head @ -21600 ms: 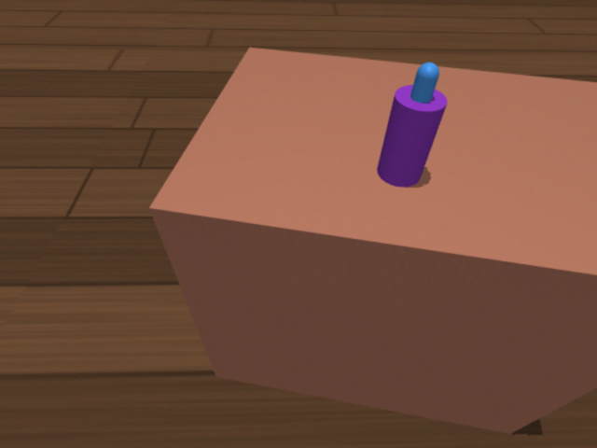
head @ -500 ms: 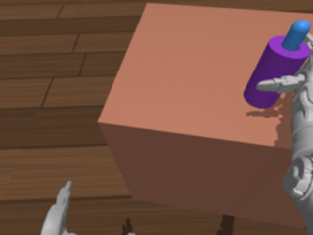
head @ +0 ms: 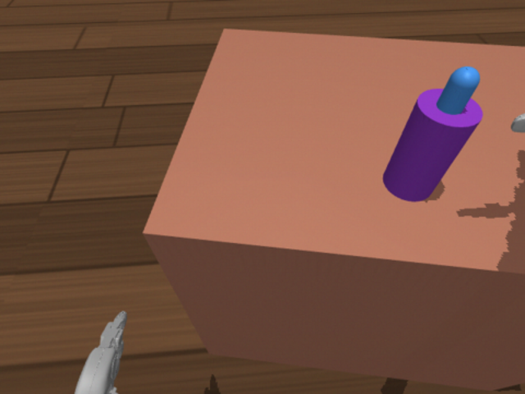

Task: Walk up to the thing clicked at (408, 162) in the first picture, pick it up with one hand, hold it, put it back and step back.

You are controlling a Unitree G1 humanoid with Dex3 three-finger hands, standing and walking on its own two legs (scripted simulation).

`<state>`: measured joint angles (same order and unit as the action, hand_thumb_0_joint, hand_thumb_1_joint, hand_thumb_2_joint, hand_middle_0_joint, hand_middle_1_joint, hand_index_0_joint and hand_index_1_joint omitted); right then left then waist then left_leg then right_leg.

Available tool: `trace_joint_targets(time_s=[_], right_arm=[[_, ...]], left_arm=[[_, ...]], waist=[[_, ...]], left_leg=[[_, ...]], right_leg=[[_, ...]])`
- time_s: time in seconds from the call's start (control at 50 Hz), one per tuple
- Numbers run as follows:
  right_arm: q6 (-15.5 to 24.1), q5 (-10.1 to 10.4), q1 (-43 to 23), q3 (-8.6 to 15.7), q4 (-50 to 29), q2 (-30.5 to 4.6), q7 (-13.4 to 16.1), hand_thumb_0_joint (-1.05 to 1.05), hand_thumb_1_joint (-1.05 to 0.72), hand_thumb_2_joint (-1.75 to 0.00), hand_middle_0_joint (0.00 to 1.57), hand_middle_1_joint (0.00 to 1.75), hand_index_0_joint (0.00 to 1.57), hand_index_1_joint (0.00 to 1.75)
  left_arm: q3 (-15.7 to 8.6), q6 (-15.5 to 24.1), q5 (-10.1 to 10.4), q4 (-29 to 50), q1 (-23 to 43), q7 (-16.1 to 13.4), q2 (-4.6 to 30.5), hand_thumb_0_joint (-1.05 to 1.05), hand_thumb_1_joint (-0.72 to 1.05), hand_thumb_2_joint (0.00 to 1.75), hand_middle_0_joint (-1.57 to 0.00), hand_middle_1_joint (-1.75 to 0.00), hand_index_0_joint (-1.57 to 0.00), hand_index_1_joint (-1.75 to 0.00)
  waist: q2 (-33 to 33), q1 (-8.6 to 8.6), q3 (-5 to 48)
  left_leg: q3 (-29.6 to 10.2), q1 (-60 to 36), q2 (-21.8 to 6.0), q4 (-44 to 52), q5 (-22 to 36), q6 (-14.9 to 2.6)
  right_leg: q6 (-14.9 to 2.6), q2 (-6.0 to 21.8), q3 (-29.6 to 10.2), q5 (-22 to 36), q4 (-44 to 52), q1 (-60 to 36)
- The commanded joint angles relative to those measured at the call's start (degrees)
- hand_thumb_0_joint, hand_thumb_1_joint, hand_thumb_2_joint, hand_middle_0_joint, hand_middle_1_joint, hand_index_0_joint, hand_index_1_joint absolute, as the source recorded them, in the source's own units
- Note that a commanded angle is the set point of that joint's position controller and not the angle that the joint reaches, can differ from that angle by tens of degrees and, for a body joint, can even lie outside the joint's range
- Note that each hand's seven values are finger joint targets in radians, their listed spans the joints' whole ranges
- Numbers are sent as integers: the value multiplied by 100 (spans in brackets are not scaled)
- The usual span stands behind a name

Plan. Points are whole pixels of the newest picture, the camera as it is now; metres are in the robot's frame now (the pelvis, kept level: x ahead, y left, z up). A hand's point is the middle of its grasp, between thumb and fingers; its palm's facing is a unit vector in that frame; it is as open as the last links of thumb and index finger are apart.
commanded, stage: sink last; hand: right
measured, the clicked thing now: (433, 135) +0.48 -0.20 +0.15
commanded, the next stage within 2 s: home in 1.22 s
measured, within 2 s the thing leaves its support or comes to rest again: neither
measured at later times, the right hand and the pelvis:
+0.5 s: hand out of the picture +0.32 -0.29 +0.21, palm faces +0.43 +0.82 -0.37, open 17.4 cm; pelvis +0.01 +0.00 +0.01, yaw -1 degrees
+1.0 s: hand out of the picture +0.14 -0.22 +0.23, palm faces +0.47 +0.76 -0.45, open 17.5 cm; pelvis -0.03 +0.03 +0.01, yaw -3 degrees
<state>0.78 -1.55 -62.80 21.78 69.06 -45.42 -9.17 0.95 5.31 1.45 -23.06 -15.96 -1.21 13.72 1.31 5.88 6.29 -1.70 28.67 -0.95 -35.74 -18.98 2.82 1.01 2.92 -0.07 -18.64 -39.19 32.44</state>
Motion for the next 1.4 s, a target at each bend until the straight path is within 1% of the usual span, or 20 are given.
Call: trace_joint_targets(time_s=[0.0, 0.14, 0.24, 0.28, 0.3, 0.34, 0.38, 0.42, 0.5, 0.62, 0.68, 0.7, 0.76, 0.9, 0.94, 0.96, 1.1, 1.2, 1.3, 1.38], right_arm=[[350, -94, -1890, 451, -1977, -1917, 340, 0, 55, -4, 6, 6, 6, 6], [562, -33, -224, 954, -3228, -1827, 724, 0, 53, -5, 7, 5, 6, 5], [668, 198, 780, 439, -5111, -688, 806, 0, 53, -5, 7, 5, 5, 5], [560, 306, 2410, 569, -5427, -508, 826, 0, 53, -5, 6, 5, 5, 5], [617, 391, 1672, 200, -6622, -113, 789, 0, 52, -5, 7, 5, 5, 5], [488, 423, 3305, 914, -6522, -562, 857, 0, 53, -5, 6, 5, 5, 5], [550, 536, 2892, 549, -8254, -11, 817, 0, 52, -5, 6, 5, 5, 5], [525, 551, 4033, 1020, -8394, -190, 890, 0, 53, -5, 6, 5, 5, 5], [664, 623, 4784, 995, -9584, 345, 964, 0, 54, -5, 6, 5, 5, 5], [905, 654, 6300, 1008, -9805, 938, 1063, 0, 57, -4, 6, 6, 5, 6], [1122, 712, 6701, 753, -10551, 1288, 980, 0, 59, -4, 5, 6, 5, 6], [1128, 723, 7247, 1021, -10399, 1139, 989, 0, 59, -4, 5, 6, 5, 6], [1278, 776, 7862, 1035, -10877, 1309, 916, 0, 59, -4, 5, 6, 5, 6], [1575, 768, 7857, 970, -10895, 1487, 938, 0, 55, -5, 5, 6, 5, 6], [1655, 756, 8119, 1269, -10467, 1261, 1000, 0, 55, -5, 5, 6, 5, 6], [1748, 737, 7854, 1062, -10695, 1421, 988, 0, 53, -5, 5, 6, 6, 6], [2137, 683, 7930, 1382, -10233, 1137, 1058, 0, 54, -5, 5, 6, 5, 6], [2312, 630, 7837, 1349, -10145, 1128, 1112, 0, 53, -5, 5, 6, 5, 6], [2353, 583, 7210, 916, -10131, 1414, 1133, 0, 49, -6, 5, 6, 6, 6], [2292, 599, 7538, 756, -9619, 1588, 1067, 0, 52, -7, 6, 6, 6, 6]], left_arm=[[-566, 99, 69, 550, -436, 191, 875, 0, -52, 5, -5, -5, -6, -5], [-708, 28, 163, 1307, 443, 305, 980, 0, -53, 5, -6, -5, -6, -5], [-763, -26, 194, 1063, -203, 243, 773, 0, -52, 5, -6, -5, -6, -5], [-822, -78, 227, 954, -437, 224, 829, 0, -53, 6, -6, -5, -6, -5], [-868, -121, 223, 673, -588, 244, 710, 0, -52, 5, -6, -5, -6, -5], [-989, -184, 254, 440, -628, 242, 822, 0, -52, 5, -6, -5, -6, -5], [-1047, -285, 260, 216, -644, 306, 618, 0, -52, 5, -6, -6, -6, -5], [-1315, -331, 257, 276, -428, 270, 899, 0, -52, 5, -6, -5, -6, -5], [-1077, -388, 222, 761, 83, 202, 646, 0, -51, 4, -6, -5, -6, -4], [-1329, -382, 152, 1469, 79, -96, 854, 0, -50, 3, -5, -5, -6, -4], [-994, -393, 178, 1430, -262, -62, 382, 0, -49, 3, -5, -6, -6, -4], [-1229, -369, 190, 1492, -256, -85, 623, 0, -48, 2, -5, -5, -7, -4], [-1058, -386, 225, 1215, -484, 32, 298, 0, -49, 2, -5, -5, -6, -4], [-1493, -183, 120, 1118, 33, -74, 633, 0, -50, 3, -6, -6, -6, -5], [-1670, -46, 82, 1327, 186, -149, 871, 0, -50, 3, -6, -6, -6, -5], [-1534, 3, 65, 1211, 81, -137, 673, 0, -51, 3, -6, -5, -6, -5], [-1218, 314, 21, 689, 188, -140, 363, 0, -52, 4, -6, -5, -6, -5], [-1454, 496, -21, 522, 387, -230, 675, 0, -53, 6, -6, -5, -5, -5], [-1215, 582, -33, 611, 440, -290, 491, 0, -54, 7, -6, -5, -5, -6], [-756, 579, 6, 508, 90, -234, 59, 0, -22, 39, -13, -19, -13, -18]], waist=[[821, -220, 2113], [743, -657, 2830], [963, -621, 2379], [797, -657, 1786], [1120, -564, 1872], [818, -723, 1272], [1053, -623, 1214], [832, -722, 1142], [380, -843, 924], [-397, -887, 676], [-128, -910, 337], [-223, -932, 207], [97, -984, -265], [-41, -787, -697], [-392, -803, -760], [-404, -828, -719], [-130, -1066, -653], [-21, -970, -424], [28, -901, -352], [66, -959, -685]], left_leg=[[420, -366, 253, 316, 2036, -254], [448, -1281, 275, 228, 2459, -328], [479, -1000, 275, 204, 2639, -351], [523, -887, 287, 275, 2408, -349], [517, -753, 292, 276, 2306, -367], [549, -784, 284, 372, 2015, -331], [525, -951, 235, 369, 2089, -329], [561, -1037, 250, 380, 1988, -312], [525, -1334, 170, 386, 1847, -260], [449, -1510, 7, 503, 1819, -88], [400, -1442, -43, 580, 1624, -94], [436, -1415, -11, 593, 1455, -117], [466, -1220, 25, 698, 835, -190], [340, -801, -30, 1005, -211, -187], [313, -794, -60, 1132, -520, -170], [284, -793, -84, 1188, -681, -176], [184, -1019, -141, 1249, -580, -203], [298, -1133, -45, 1218, -342, -223], [501, -1363, 70, 1082, 208, -226], [507, -1359, 67, 1234, 68, -237]], right_leg=[[-21, -141, 150, 2698, 254, -2037], [51, -116, 125, 3327, 287, -2086], [42, -65, 123, 3922, 231, -2543], [50, -57, 163, 3727, 319, -2452], [50, -27, 158, 3744, 350, -2690], [34, -72, 174, 3316, 442, -2335], [-7, -108, 219, 3018, 584, -2244], [-3, -98, 194, 3035, 585, -2288], [-73, -194, 218, 2291, 676, -2018], [-172, -307, 236, 1760, 719, -1961], [-162, -342, 307, 1590, 796, -1946], [-160, -337, 296, 1488, 851, -1892], [-141, -356, 313, 1010, 1035, -1669], [-142, -344, 242, 123, 1173, -1690], [-149, -343, 212, -28, 1158, -1714], [-136, -352, 208, -78, 1181, -1762], [-96, -392, 229, 159, 1195, -1766], [-92, -355, 186, 254, 1341, -1982], [-90, -313, 148, 546, 1487, -2137], [-93, -335, 199, 440, 1623, -2080]])
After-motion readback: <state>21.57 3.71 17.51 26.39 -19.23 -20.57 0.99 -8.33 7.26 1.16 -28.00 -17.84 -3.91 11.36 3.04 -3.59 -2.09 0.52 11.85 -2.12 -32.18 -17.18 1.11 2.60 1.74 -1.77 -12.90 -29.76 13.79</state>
